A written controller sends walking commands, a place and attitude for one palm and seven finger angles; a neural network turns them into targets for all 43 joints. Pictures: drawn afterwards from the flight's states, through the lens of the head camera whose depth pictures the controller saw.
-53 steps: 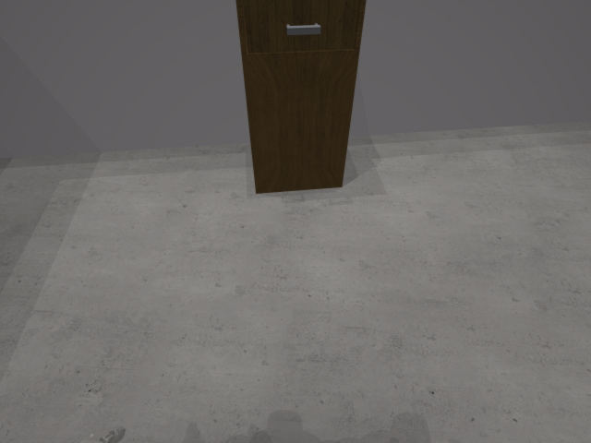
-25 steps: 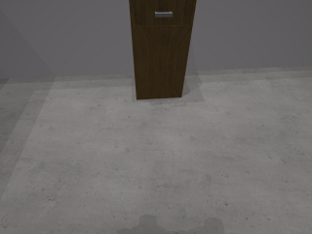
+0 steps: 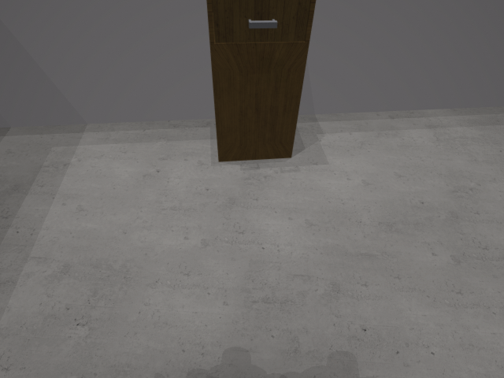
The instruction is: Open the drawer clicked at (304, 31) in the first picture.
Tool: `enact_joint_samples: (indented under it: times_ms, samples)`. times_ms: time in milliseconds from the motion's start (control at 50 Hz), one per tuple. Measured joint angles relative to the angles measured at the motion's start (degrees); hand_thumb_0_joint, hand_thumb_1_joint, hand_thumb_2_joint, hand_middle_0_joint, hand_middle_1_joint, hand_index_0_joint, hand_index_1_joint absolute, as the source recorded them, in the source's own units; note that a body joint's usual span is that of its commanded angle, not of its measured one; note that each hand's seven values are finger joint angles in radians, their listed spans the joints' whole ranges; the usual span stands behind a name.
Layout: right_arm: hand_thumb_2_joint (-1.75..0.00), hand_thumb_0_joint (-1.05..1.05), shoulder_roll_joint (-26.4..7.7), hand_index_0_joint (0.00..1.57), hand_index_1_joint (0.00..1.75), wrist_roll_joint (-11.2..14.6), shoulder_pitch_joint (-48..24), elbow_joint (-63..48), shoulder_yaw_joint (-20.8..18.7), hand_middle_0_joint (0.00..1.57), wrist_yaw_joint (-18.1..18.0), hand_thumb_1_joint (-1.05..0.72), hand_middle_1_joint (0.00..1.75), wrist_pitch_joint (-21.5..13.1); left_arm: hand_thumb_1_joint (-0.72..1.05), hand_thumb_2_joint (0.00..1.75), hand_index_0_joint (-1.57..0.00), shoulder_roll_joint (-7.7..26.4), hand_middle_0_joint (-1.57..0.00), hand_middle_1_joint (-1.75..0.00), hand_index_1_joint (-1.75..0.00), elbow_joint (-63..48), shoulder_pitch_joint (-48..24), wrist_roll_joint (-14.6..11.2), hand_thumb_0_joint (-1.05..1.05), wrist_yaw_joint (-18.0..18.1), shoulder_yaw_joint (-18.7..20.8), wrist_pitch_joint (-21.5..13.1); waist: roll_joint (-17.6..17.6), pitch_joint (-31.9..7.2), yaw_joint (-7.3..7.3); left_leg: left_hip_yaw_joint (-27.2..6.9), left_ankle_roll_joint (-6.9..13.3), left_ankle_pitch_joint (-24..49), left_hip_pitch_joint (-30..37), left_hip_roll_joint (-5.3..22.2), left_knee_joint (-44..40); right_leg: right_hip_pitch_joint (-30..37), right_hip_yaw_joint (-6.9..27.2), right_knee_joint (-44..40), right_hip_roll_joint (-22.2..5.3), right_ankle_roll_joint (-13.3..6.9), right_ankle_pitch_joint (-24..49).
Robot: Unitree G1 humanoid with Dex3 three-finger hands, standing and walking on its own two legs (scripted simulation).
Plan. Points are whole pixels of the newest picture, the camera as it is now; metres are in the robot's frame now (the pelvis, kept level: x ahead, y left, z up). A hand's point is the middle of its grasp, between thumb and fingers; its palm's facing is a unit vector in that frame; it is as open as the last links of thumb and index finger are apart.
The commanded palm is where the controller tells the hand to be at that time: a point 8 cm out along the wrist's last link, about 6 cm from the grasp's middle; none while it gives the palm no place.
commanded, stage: look at it before walking up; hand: left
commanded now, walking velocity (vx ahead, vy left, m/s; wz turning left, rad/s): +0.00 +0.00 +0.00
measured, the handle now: (262, 22) +1.44 +0.05 +0.02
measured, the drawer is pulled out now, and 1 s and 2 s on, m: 0.00 0.00 0.00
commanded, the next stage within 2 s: walk to a spot facing it in 0.38 s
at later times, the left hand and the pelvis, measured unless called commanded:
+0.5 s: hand out of the picture +0.08 +0.25 -0.16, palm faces -0.02 -0.94 -0.34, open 7.4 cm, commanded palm none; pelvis +0.01 +0.00 +0.00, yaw +0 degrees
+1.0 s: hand out of the picture +0.11 +0.13 -0.17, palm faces -0.13 -0.97 -0.21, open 7.4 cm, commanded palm none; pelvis +0.11 -0.06 -0.01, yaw -13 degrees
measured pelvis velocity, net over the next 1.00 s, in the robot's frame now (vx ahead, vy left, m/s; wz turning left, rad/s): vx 0.11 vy -0.06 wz -0.23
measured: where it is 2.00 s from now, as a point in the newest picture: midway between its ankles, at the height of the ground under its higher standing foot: (291, 328)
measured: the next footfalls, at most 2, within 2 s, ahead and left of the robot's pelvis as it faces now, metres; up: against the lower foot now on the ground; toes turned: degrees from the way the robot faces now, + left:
left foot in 1.34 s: +0.44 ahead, -0.02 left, +0.00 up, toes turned -14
right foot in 2.00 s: +0.56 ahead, -0.30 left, +0.00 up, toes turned -49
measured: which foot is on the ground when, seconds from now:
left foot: down 0.00-0.84, up 0.86-1.00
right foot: down 0.00-1.00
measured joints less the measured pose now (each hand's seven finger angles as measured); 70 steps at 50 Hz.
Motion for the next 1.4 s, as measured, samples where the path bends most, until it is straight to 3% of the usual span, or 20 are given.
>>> enact_joint_samples:
  times_ms: [540, 700, 800, 840, 880, 920, 980, 1120, 1260, 1320, 1340, 1400]
  samples:
    - [-0.9, 0.01, -0.24, 0.2, 0.3, -0.01, -1.15, 0.4, 0.2, 0.2, -0.25, -0.9, 0.3, 0.16, 0.9, 0.9, -0.2, -0.08, -0.2, -0.3, -0.3, 0.19, -0.07, -0.07, 0.0, 0.35, 0.0, 0.0, 0.22, 0.31, 0.26, 0.38, -0.19, -0.53, 1.59, 0.29, -1.29, 1.39, 0.36, -1.26, 0.26, -0.06, -0.38]
    - [-0.9, 0.0, 3.36, 0.2, 0.29, -0.64, 3.38, -1.88, -0.51, 0.2, -0.09, -0.9, 0.3, 0.77, 0.9, 0.9, -0.2, -3.18, -0.2, -0.3, -0.3, -1.61, 6.85, 0.52, 0.0, -1.07, 1.14, 1.92, -0.12, -2.09, 1.2, 4.44, -0.27, -6.81, 0.52, 1.75, 5.05, -2.93, 3.68, 8.61, 1.6, -1.24, -8.66]
    - [-0.9, 0.0, 5.02, 0.21, 0.3, -0.65, 6.71, -2.66, -1.54, 0.2, -0.15, -0.9, 0.3, -0.42, 0.9, 0.9, -0.2, -5.97, -0.2, -0.3, -0.3, -2.29, 10.47, 0.57, 0.0, -2.12, 2.11, 1.95, 0.55, -0.61, 1.21, 8.65, -1.65, -10.74, 2.77, 3.99, 7.34, -7.59, -1.61, 17.08, 0.12, -0.88, -13.93]
    - [-0.9, 0.0, 4.88, 0.21, 0.3, -0.58, 8.21, -2.49, -1.85, 0.2, -0.24, -0.9, 0.3, -0.38, 0.9, 0.9, -0.2, -7.03, -0.2, -0.3, -0.3, -2.95, 10.81, 0.72, 0.0, -2.37, 2.35, 0.84, 2.11, 0.41, 0.77, 8.7, -1.85, -13.81, 1.47, 6.07, 12.85, -6.76, -3.91, 14.46, 0.62, -1.87, -8.23]
    - [-0.9, 0.0, 5.26, 0.2, 0.3, -0.45, 9.13, -1.36, -1.92, 0.2, -0.2, -0.9, 0.3, 0.77, 0.9, 0.9, -0.2, -7.7, -0.2, -0.3, -0.3, -3.62, 11.23, 0.57, 0.0, -1.63, 2.5, -1.03, 2.46, 0.61, 1.02, 6.12, -1.22, -17.4, -4.43, 6.06, 27.25, -6.38, -4.77, 15.56, 1.53, -3.65, -9.13]
    - [-0.9, 0.01, 5.86, 0.2, 0.29, -0.45, 9.07, -0.43, -1.91, 0.2, 0.02, -0.91, 0.3, 1.37, 0.9, 0.9, -0.2, -8.36, -0.2, -0.3, -0.3, -3.95, 12.48, 0.3, 0.0, -0.67, 2.6, -2.23, 1.84, 0.51, 1.92, 4.7, -0.65, -15.01, -9.85, 5.12, 37.92, -3.99, -4.25, 12.89, 2.32, -4.62, -10.34]
    - [-0.9, 0.01, 6.45, 0.2, 0.29, -0.74, 7.16, -1.2, -2.29, 0.2, 0.31, -0.91, 0.3, 1.05, 0.9, 0.9, -0.2, -9.59, -0.2, -0.3, -0.3, -3.37, 14.99, 0.36, 0.0, -0.05, 2.26, -2.82, 0.93, 0.38, 2.35, 4.82, -1.06, -9.15, -16.67, 5.01, 43.7, 0.07, -2.21, 6.34, 3.27, -4.76, -8.19]
    - [-0.9, 0.01, 7.49, 0.2, 0.29, -0.62, 0.83, -6.2, -3.13, 0.2, 0.8, -0.91, 0.3, 0.13, 0.9, 0.9, -0.2, -12.59, -0.2, -0.3, -0.3, -0.59, 19.01, 0.67, 0.0, 0.5, 1.47, -3.58, 1.12, 0.59, 1.66, 4.13, -2.54, 0.12, -27.51, 6.09, 40.1, 7.6, 2.47, -3.65, 4.28, -4.53, -6.22]
    - [-0.9, 0.01, 9.23, 0.2, 0.29, -0.3, -3.55, -8.16, -2.44, 0.19, 1.42, -0.91, 0.3, -0.18, 0.9, 0.9, -0.2, -12.36, -0.2, -0.3, -0.3, 0.06, 20.01, 0.88, 0.0, 1.65, 1.83, -3.87, 1.01, 1.13, 3.66, 6.01, -1.15, 1.72, -25.47, 4.81, 23.38, 14.63, 5.43, -6.45, 3.99, -3.2, -10.31]
    - [-0.9, 0.01, 10.29, 0.2, 0.29, -0.38, -4.33, -9.05, -1.73, 0.2, 1.11, -0.91, 0.3, -1.62, 0.9, 0.9, -0.2, -11.52, -0.2, -0.3, -0.3, 0.48, 20.68, 0.67, 0.0, 1.76, 2.25, -3.74, -0.03, 1.17, 3.69, 7.62, 0.8, 2.26, -18.91, 2.25, 13.72, 15.33, 6.64, -0.84, 3.37, -2.43, -15.06]
    - [-0.9, 0.01, 10.56, 0.2, 0.29, -0.62, -4.16, -9.3, -1.51, 0.2, 0.87, -0.91, 0.3, -2.4, 0.9, 0.9, -0.2, -11.34, -0.2, -0.3, -0.3, 0.75, 21.02, 0.39, 0.0, 1.68, 2.5, -3.58, -0.04, 0.91, 3.26, 7.81, 2.15, 3.0, -16.72, 2.07, 12.24, 13.4, 6.6, 5.6, 3.7, -2.37, -16.85]
    - [-0.9, 0.0, 11.53, 0.2, 0.29, -0.76, -2.79, -9.29, -1.19, 0.2, 0.38, -0.91, 0.3, -3.54, 0.9, 0.9, -0.2, -10.11, -0.2, -0.3, -0.3, 1.19, 18.44, -0.16, 0.0, 1.31, 3.25, -2.23, -1.88, 1.44, 2.87, 10.78, 5.12, -2.88, -14.21, 2.16, 16.28, 0.98, 4.8, 36.5, 2.86, -2.88, -16.35]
